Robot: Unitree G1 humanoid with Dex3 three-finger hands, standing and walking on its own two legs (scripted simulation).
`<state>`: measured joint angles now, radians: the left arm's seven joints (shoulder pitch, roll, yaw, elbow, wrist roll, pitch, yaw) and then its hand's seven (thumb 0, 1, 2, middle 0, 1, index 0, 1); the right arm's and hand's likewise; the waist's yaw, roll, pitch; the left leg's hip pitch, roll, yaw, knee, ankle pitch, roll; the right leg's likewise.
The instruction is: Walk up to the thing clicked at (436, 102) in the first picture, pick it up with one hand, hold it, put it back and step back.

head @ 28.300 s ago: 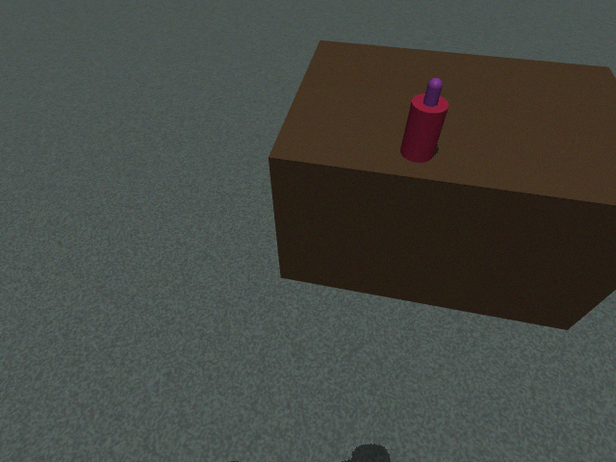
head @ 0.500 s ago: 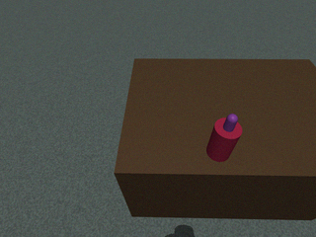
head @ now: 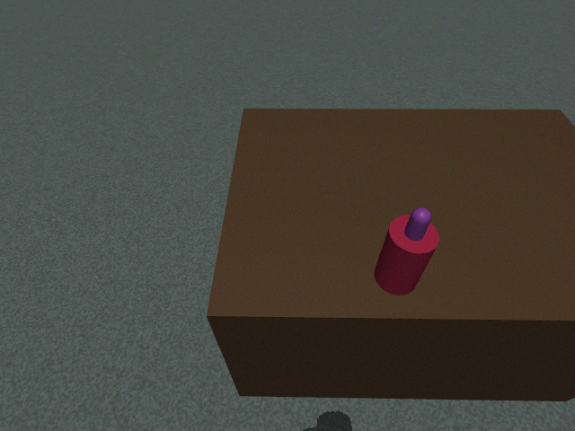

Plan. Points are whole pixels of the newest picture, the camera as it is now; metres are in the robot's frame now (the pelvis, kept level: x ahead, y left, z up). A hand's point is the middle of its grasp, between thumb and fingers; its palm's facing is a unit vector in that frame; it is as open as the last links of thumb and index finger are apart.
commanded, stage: stand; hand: right
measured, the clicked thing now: (407, 247) +0.45 -0.20 -0.08
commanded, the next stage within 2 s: step back in 0.12 s
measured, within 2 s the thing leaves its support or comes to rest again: neither
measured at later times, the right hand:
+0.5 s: hand out of the picture -0.01 -0.24 -0.17, palm faces -0.03 +0.89 -0.45, open 7.4 cm
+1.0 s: hand out of the picture -0.09 -0.24 -0.17, palm faces +0.05 +0.92 -0.39, open 7.4 cm
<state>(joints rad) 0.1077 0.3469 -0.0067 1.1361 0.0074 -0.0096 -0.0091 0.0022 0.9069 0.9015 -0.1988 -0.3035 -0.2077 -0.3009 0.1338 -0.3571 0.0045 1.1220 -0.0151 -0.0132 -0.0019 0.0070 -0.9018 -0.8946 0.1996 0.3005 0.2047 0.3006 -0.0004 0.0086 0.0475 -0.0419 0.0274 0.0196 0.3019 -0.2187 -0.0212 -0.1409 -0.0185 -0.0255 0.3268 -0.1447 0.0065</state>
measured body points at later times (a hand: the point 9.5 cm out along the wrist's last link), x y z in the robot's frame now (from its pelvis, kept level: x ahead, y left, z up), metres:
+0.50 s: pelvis -0.08 +0.05 -0.03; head +0.00 +0.07 +0.41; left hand +0.08 +0.36 -0.16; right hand -0.01 -0.29 -0.14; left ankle -0.08 +0.15 -0.75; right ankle +0.00 -0.11 -0.72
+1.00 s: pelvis -0.18 +0.04 -0.02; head -0.12 +0.02 +0.42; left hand -0.05 +0.34 -0.13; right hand -0.09 -0.28 -0.14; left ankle -0.18 +0.17 -0.68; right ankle -0.18 -0.08 -0.75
